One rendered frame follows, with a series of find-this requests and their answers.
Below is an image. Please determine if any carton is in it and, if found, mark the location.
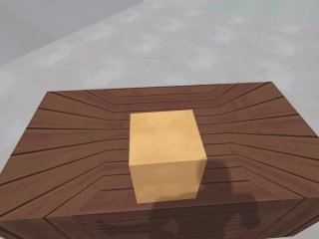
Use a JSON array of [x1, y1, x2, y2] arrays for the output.
[[129, 110, 207, 204]]

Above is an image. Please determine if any pedestal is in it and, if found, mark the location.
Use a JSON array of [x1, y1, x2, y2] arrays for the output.
[[0, 82, 319, 239]]

